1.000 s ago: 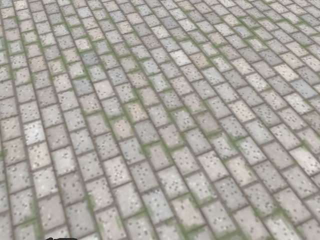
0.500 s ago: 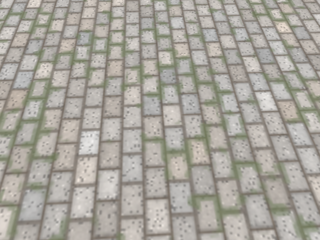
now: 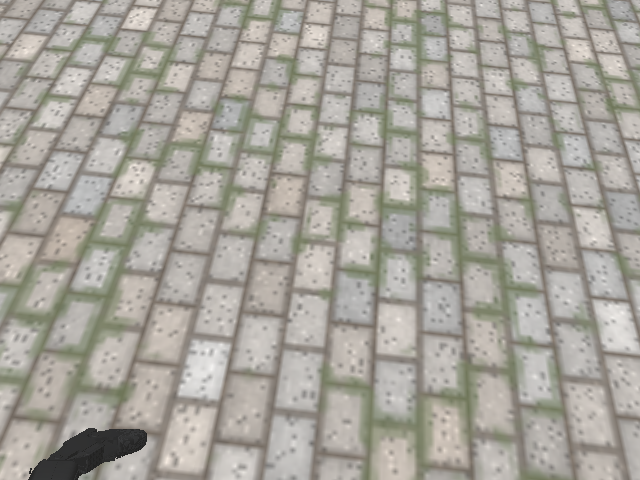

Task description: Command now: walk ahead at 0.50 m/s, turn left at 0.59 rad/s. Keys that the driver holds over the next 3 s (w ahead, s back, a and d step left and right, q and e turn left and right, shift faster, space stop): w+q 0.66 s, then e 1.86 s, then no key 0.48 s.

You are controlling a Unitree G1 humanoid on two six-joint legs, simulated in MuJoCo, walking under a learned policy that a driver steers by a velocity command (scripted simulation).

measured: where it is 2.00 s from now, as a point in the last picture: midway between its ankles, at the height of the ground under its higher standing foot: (209, 442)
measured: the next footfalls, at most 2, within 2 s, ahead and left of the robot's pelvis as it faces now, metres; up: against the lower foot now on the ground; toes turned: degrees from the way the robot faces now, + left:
right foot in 0.08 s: +0.23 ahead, -0.14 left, +0.00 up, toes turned +7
left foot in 0.60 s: +0.43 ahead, +0.19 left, +0.00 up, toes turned +25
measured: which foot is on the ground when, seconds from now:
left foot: down 0.00-0.08, up 0.10-0.58, down 0.60-1.00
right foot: up 0.00-0.06, down 0.08-0.60, up 0.62-1.00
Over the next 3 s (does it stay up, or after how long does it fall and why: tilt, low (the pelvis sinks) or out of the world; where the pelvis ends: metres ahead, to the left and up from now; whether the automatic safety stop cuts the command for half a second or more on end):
stays up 0.54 0.14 0.00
